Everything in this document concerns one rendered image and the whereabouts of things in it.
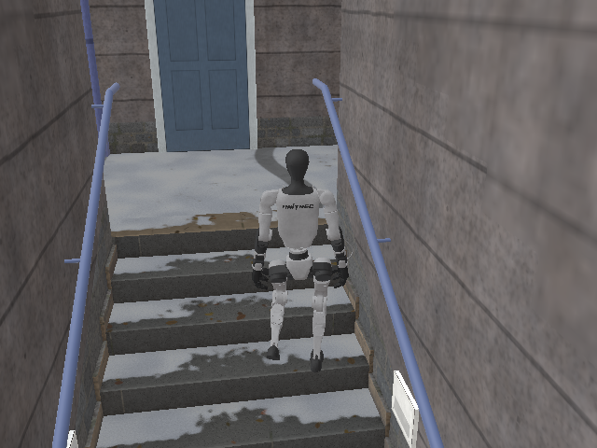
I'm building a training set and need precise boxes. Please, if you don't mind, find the robot right thigh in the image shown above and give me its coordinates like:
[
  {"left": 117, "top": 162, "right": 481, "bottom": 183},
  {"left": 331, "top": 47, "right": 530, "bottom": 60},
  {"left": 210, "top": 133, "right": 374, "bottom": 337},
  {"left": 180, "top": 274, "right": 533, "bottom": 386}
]
[{"left": 312, "top": 258, "right": 332, "bottom": 312}]

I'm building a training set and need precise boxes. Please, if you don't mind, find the robot left upper arm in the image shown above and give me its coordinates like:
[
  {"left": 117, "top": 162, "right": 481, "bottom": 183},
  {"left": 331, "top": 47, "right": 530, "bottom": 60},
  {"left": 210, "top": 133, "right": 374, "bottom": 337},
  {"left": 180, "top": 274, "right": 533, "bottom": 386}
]
[{"left": 258, "top": 189, "right": 278, "bottom": 242}]

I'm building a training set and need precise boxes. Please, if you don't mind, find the robot left forearm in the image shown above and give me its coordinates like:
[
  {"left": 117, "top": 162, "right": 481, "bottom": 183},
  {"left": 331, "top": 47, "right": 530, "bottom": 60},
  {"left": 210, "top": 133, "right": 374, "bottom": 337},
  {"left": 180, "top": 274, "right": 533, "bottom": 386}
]
[{"left": 252, "top": 228, "right": 269, "bottom": 271}]

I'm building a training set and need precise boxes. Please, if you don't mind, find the robot right forearm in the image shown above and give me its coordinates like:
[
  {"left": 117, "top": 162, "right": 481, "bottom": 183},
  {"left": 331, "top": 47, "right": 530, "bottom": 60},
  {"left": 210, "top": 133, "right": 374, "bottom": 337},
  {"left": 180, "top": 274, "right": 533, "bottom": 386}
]
[{"left": 331, "top": 226, "right": 348, "bottom": 268}]

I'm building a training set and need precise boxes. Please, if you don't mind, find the robot right upper arm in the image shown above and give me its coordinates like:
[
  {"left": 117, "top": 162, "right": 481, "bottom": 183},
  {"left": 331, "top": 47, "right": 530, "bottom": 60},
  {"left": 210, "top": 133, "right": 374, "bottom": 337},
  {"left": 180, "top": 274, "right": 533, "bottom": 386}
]
[{"left": 317, "top": 189, "right": 341, "bottom": 241}]

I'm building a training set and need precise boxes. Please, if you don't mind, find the right robot hand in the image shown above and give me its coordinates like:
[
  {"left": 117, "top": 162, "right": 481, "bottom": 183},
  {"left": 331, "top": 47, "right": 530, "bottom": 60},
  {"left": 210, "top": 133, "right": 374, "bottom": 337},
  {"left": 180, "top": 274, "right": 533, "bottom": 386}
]
[{"left": 331, "top": 264, "right": 349, "bottom": 288}]

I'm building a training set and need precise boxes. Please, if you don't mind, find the right robot shin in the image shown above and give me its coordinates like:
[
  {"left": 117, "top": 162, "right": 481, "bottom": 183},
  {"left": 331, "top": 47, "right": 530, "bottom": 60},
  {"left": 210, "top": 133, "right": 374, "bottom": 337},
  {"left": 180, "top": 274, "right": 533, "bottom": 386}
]
[{"left": 312, "top": 297, "right": 327, "bottom": 359}]

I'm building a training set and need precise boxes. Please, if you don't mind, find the left robot hand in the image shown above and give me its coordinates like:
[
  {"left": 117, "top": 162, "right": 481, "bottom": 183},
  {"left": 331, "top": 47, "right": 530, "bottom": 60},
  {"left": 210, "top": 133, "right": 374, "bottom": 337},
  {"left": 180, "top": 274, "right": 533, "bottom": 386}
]
[{"left": 252, "top": 268, "right": 269, "bottom": 290}]

